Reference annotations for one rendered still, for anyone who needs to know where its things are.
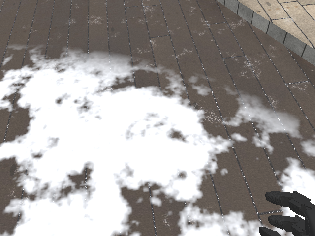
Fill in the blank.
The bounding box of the robot right hand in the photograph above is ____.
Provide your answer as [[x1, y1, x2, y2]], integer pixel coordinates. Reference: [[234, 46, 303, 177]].
[[259, 191, 315, 236]]

